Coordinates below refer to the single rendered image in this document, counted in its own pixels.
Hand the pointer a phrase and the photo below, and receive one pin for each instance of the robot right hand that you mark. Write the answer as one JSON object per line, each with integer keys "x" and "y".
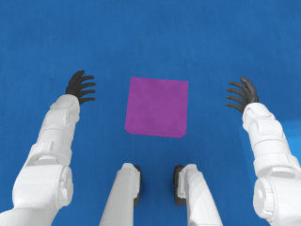
{"x": 248, "y": 93}

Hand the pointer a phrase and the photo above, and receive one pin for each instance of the robot right shin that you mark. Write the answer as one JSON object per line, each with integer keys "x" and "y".
{"x": 191, "y": 167}

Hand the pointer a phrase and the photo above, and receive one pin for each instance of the left robot upper arm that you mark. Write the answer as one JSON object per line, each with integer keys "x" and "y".
{"x": 40, "y": 192}

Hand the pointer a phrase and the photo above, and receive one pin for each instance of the right robot forearm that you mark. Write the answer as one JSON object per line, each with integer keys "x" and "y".
{"x": 271, "y": 150}

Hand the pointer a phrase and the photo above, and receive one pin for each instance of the carton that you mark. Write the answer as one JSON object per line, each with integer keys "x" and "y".
{"x": 157, "y": 107}

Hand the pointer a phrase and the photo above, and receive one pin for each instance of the robot right thigh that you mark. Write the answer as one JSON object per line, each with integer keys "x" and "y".
{"x": 201, "y": 209}

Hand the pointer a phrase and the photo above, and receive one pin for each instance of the right robot upper arm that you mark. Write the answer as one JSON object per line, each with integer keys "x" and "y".
{"x": 278, "y": 200}

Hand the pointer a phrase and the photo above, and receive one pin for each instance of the robot left hand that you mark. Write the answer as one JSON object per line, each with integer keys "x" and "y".
{"x": 75, "y": 86}

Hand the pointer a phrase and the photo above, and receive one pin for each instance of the left robot forearm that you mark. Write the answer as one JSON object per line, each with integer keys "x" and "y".
{"x": 53, "y": 146}

